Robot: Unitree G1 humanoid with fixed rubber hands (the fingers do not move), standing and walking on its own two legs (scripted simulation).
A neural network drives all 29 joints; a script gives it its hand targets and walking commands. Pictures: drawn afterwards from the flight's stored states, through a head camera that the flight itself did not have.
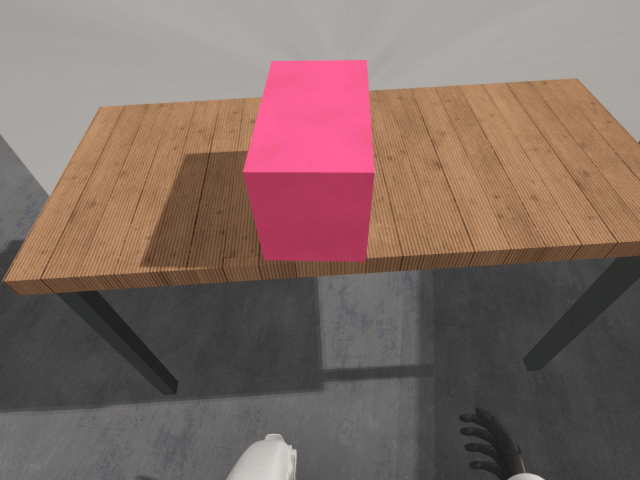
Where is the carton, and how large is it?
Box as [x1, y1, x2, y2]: [243, 60, 374, 261]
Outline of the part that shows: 366,60 271,61 243,169 243,174 264,259 365,261 374,172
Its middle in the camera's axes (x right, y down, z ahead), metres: -0.01 -0.15 +0.69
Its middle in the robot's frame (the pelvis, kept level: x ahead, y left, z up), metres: +0.63 +0.06 +0.03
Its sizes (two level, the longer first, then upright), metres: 0.313 0.176 0.198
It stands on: a table, 0.69 m high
